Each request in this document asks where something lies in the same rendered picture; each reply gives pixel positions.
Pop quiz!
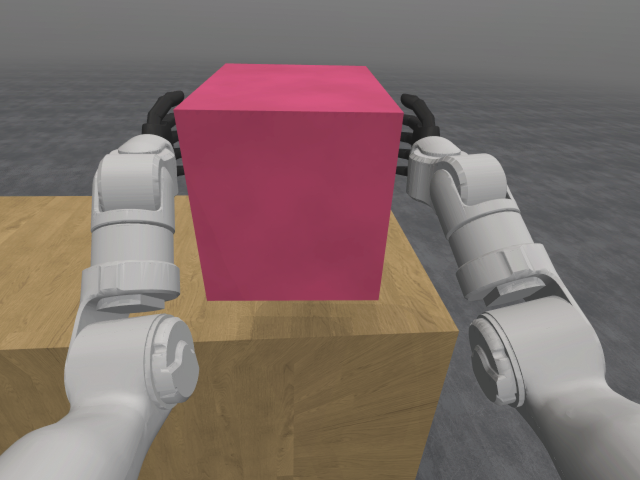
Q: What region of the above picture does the right robot upper arm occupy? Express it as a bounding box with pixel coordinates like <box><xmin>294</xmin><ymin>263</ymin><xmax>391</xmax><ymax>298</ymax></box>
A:
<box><xmin>469</xmin><ymin>296</ymin><xmax>640</xmax><ymax>480</ymax></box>

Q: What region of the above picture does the right robot forearm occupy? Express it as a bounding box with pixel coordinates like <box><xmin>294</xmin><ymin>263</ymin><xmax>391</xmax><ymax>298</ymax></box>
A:
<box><xmin>406</xmin><ymin>136</ymin><xmax>606</xmax><ymax>376</ymax></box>

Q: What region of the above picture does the pedestal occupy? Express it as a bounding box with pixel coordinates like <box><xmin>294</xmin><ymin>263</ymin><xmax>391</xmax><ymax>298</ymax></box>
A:
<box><xmin>0</xmin><ymin>196</ymin><xmax>459</xmax><ymax>480</ymax></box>

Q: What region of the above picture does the left robot forearm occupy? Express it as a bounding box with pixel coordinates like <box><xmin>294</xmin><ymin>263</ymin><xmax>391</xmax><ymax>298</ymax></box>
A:
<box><xmin>64</xmin><ymin>134</ymin><xmax>180</xmax><ymax>402</ymax></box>

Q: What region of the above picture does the robot right hand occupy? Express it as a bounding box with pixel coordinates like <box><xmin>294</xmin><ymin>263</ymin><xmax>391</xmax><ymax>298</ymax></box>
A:
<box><xmin>396</xmin><ymin>94</ymin><xmax>440</xmax><ymax>176</ymax></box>

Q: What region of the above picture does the robot left hand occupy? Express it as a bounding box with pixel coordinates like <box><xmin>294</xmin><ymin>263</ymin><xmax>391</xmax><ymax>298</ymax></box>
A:
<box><xmin>142</xmin><ymin>91</ymin><xmax>185</xmax><ymax>176</ymax></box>

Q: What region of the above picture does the carton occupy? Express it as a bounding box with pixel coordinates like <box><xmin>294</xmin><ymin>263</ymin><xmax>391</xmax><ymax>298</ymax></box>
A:
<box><xmin>173</xmin><ymin>63</ymin><xmax>404</xmax><ymax>301</ymax></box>

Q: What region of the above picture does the left robot upper arm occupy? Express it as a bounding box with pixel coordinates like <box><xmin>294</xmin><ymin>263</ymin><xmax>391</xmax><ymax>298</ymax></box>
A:
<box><xmin>0</xmin><ymin>313</ymin><xmax>199</xmax><ymax>480</ymax></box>

